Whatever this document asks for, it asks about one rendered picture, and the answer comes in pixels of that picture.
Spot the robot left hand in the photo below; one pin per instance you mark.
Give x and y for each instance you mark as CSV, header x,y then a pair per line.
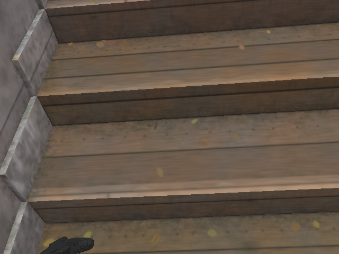
x,y
69,246

